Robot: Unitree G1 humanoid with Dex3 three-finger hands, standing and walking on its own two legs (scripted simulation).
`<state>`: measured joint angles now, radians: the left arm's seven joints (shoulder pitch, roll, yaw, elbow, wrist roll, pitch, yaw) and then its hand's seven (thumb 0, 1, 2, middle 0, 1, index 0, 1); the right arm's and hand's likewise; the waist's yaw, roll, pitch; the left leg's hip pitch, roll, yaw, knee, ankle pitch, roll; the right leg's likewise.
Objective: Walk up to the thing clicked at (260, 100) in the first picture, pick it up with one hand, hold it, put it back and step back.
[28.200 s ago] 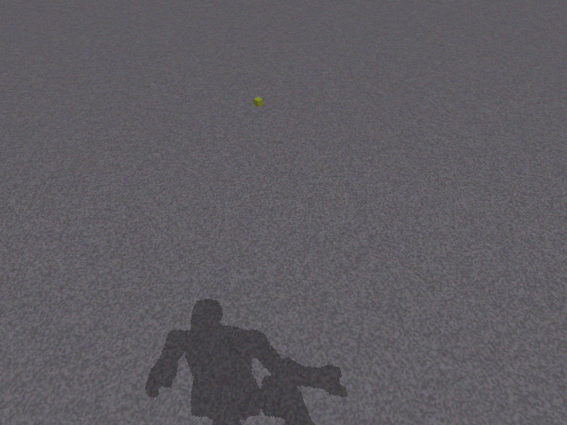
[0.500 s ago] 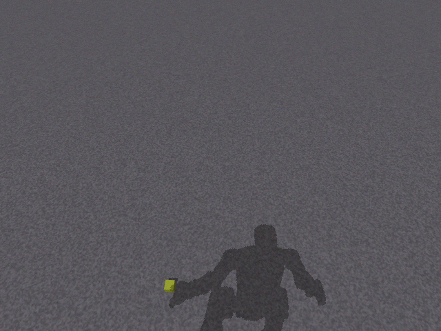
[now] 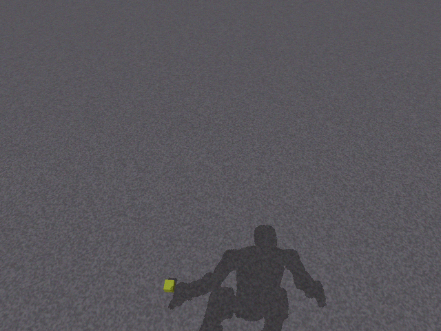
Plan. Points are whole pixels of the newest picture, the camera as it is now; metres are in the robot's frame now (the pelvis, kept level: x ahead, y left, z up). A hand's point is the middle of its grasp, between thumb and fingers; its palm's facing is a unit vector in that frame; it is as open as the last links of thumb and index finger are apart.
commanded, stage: rise first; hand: left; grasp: from above
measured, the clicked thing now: (169, 286) +0.42 +0.25 -0.76
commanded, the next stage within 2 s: none
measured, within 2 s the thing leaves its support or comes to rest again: neither
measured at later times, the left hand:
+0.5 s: hand out of the picture +0.13 +0.26 -0.21, palm faces -0.10 -0.91 -0.40, open 12.1 cm
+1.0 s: hand out of the picture +0.12 +0.27 -0.27, palm faces -0.24 -0.83 -0.50, open 12.2 cm
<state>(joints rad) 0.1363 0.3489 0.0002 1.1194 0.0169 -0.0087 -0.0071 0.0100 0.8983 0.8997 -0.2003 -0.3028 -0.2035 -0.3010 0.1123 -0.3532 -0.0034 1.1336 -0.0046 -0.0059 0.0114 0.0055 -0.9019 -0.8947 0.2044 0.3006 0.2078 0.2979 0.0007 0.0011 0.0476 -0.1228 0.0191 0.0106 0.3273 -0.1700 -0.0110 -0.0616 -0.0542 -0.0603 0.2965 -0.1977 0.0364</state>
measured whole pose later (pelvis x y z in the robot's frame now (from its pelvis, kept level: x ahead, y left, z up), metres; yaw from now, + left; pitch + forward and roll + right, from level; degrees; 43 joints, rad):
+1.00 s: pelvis -0.03 +0.00 -0.13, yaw -2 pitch +22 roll -3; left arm 0.23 0.36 0.15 0.45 0.30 0.17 -0.02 0.00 -0.25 0.70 -0.45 -0.70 -0.43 -0.72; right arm 0.17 -0.24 -0.03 0.54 0.00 -0.17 -0.01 0.01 -0.92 -0.90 0.21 0.30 0.21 0.30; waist -0.02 0.01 -0.14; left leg -1.14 0.05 -0.03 1.32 -0.55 -0.01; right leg -1.07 -0.04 -0.05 1.28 -0.58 0.03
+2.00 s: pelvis -0.11 +0.01 -0.43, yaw -8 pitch +31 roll -8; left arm -0.72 0.78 0.20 1.23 1.20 -0.39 0.25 0.00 -0.11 0.68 -0.45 -0.59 -0.44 -0.59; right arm 0.11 -0.28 -0.02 0.76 -0.11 0.00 0.11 0.01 -0.89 -0.89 0.20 0.30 0.21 0.30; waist -0.11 -0.02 -0.06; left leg -2.26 0.05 -0.15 2.32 -0.62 -0.01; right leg -2.14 -0.01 -0.06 2.27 -0.68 0.04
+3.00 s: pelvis -0.09 +0.00 -0.47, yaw -11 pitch +31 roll -9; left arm -0.83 0.90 0.23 1.40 1.33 -0.42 0.39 0.01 -0.09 0.64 -0.47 -0.60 -0.47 -0.60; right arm 0.05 -0.27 0.05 0.79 -0.22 0.02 0.14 0.00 -0.91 -0.90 0.20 0.30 0.21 0.30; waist -0.17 -0.06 0.01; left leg -2.36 0.04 -0.21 2.49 -0.68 -0.03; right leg -2.23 0.02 -0.09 2.40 -0.72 0.05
